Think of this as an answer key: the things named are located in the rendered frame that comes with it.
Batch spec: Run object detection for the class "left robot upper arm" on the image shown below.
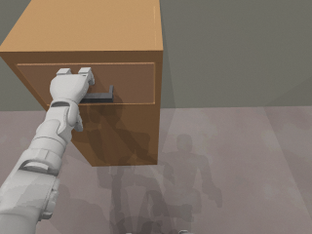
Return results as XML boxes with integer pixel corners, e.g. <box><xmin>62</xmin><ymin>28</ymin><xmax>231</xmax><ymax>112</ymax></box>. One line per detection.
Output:
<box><xmin>0</xmin><ymin>170</ymin><xmax>60</xmax><ymax>234</ymax></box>

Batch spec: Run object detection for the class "left robot hand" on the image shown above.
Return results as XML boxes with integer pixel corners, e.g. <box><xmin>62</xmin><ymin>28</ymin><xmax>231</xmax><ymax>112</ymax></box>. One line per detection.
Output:
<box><xmin>50</xmin><ymin>67</ymin><xmax>95</xmax><ymax>132</ymax></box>

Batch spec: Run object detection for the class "left robot forearm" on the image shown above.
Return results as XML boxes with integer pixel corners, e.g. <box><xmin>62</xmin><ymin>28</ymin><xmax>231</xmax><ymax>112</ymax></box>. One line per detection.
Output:
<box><xmin>0</xmin><ymin>98</ymin><xmax>79</xmax><ymax>203</ymax></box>

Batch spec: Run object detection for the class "drawer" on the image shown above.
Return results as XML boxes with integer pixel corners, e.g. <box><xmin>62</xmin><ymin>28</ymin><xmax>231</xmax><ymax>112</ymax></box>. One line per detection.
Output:
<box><xmin>17</xmin><ymin>62</ymin><xmax>154</xmax><ymax>105</ymax></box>

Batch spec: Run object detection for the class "cabinet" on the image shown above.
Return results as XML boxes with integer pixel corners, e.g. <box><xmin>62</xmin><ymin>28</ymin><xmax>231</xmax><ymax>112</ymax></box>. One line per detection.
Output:
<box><xmin>0</xmin><ymin>0</ymin><xmax>164</xmax><ymax>167</ymax></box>

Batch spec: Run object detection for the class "handle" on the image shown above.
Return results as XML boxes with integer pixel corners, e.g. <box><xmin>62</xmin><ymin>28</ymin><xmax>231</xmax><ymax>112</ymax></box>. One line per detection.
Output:
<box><xmin>80</xmin><ymin>85</ymin><xmax>114</xmax><ymax>103</ymax></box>

